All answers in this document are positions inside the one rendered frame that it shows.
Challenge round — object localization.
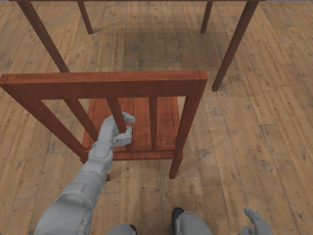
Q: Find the right robot hand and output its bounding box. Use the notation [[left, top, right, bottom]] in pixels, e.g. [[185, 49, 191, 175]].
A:
[[238, 207, 273, 235]]

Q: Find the robot left forearm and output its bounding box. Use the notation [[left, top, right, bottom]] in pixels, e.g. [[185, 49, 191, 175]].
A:
[[33, 140, 113, 235]]

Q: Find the chair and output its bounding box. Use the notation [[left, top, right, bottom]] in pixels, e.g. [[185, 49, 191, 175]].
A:
[[0, 70, 208, 181]]

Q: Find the left robot hand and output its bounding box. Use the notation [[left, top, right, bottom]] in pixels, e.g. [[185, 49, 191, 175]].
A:
[[97, 112, 136, 147]]

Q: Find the right robot thigh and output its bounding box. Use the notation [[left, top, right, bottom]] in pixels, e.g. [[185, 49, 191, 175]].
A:
[[175, 213, 213, 235]]

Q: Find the table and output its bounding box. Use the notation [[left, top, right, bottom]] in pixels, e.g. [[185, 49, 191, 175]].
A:
[[9, 0, 266, 92]]

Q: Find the robot right shin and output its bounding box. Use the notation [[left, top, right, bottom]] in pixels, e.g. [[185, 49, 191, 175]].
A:
[[178, 211, 192, 217]]

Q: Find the robot left upper arm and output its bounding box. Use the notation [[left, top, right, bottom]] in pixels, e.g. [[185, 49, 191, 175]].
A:
[[35, 201, 93, 235]]

